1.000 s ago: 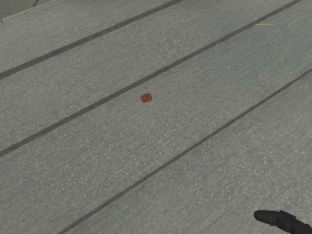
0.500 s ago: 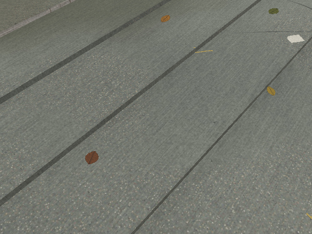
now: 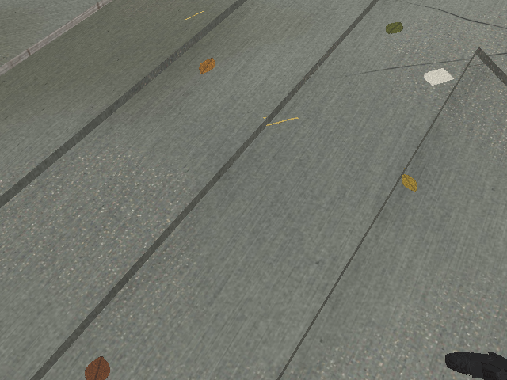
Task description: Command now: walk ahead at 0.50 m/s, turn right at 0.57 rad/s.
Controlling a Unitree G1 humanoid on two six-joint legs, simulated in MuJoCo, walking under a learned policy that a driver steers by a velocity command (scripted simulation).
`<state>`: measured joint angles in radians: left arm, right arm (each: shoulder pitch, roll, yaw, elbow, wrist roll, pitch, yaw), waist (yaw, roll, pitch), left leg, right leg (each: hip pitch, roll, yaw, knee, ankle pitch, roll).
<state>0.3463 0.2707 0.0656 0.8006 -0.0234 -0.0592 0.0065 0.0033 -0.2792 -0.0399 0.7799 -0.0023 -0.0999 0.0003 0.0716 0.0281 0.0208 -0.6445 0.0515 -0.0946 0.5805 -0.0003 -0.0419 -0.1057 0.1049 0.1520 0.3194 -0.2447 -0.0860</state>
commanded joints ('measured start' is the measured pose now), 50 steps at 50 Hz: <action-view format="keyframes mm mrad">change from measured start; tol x32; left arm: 1 33 165 41 -44 -4 -2 11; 50 -98 114 12 -81 25 -63 5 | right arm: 1 -104 -104 -22 -101 7 -31 12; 7 351 -201 -89 -28 -7 -25 -3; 50 204 -96 -46 -155 -1 21 20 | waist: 1 -7 -135 -15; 7 -231 205 -434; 23 -35 -360 -65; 41 -140 -200 -107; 44 -132 252 -401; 50 -35 -4 -60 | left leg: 1 105 -46 26 -73 9 15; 7 1040 275 -424 -222 -377 276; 17 235 126 41 -245 -242 266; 24 -485 67 61 928 -475 96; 37 -174 7 183 299 -114 101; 42 393 -147 237 100 -155 226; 44 977 249 -663 -166 -399 468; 50 406 108 -258 -327 129 341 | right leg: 1 -7 -259 217 -43 218 -113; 5 -194 -168 156 230 450 7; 9 -542 -156 19 797 -251 60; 20 208 -121 -209 175 24 116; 22 153 -372 196 200 176 38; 24 71 -562 637 -133 -463 -188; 41 183 -379 -298 146 1267 -10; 43 -139 -281 -307 661 792 55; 44 -514 -51 -157 985 -243 98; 50 -491 -205 -53 863 -62 83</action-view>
